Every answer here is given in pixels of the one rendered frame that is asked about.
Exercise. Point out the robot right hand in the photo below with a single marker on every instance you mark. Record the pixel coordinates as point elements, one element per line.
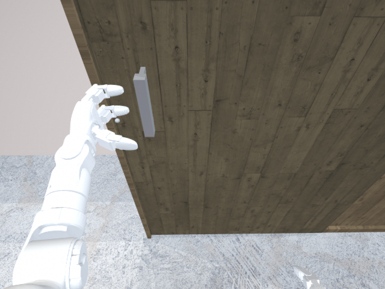
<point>309,279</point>

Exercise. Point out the wardrobe door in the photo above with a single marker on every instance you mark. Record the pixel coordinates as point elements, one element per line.
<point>368,209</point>
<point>269,114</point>

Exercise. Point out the left robot forearm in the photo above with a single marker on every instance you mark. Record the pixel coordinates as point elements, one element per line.
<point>63,210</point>

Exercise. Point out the robot left upper arm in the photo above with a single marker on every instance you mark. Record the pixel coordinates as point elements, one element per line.
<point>59,263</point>

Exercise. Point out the handle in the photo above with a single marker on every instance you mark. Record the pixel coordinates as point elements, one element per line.
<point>144,103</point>

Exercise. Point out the robot left hand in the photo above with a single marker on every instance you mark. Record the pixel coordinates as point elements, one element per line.
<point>85,118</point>

